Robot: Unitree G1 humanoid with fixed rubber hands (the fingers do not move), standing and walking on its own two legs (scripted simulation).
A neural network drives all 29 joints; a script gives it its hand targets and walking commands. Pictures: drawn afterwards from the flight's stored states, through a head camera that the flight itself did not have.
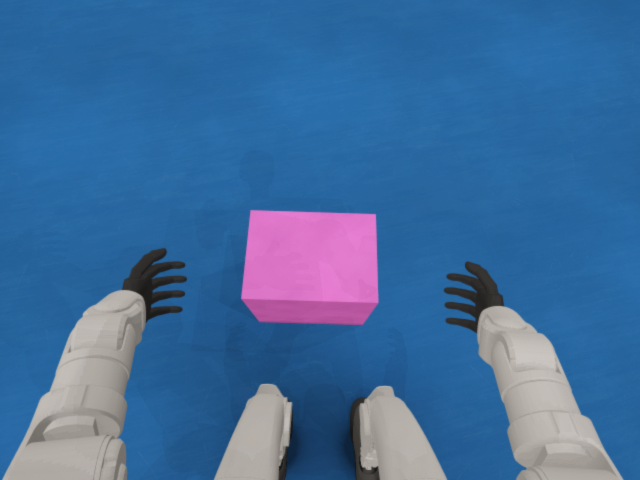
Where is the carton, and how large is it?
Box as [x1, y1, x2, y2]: [241, 210, 377, 324]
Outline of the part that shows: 251,210 241,298 259,321 362,324 377,303 375,214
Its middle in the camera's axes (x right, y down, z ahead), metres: -0.03 +0.09 +1.00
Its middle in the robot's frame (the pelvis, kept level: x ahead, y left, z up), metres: +0.52 +0.04 -0.55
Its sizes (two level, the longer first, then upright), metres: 0.295 0.211 0.296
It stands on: the floor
